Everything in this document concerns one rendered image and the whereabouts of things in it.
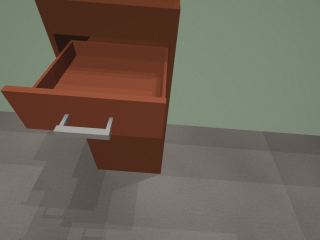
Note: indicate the drawer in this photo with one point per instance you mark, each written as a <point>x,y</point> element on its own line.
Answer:
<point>95,81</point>

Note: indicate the handle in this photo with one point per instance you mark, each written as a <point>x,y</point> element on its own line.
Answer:
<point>62,130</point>

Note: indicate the cabinet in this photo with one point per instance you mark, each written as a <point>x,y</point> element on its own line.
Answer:
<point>152,23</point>

